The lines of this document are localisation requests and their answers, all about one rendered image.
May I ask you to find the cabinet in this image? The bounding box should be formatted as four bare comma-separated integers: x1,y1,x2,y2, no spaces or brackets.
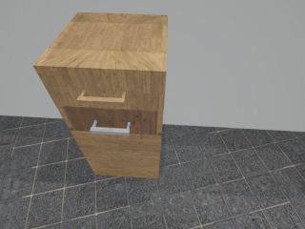
33,11,168,179

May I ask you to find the handle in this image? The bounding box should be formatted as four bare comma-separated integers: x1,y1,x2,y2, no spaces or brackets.
90,120,131,135
76,96,126,107

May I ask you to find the drawer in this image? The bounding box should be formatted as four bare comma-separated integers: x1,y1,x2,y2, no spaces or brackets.
62,106,158,135

